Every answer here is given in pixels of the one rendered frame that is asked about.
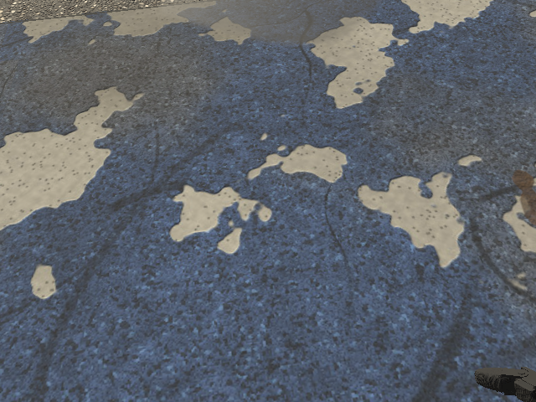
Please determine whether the robot right hand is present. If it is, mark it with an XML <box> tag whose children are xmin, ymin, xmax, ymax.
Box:
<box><xmin>474</xmin><ymin>367</ymin><xmax>536</xmax><ymax>402</ymax></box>

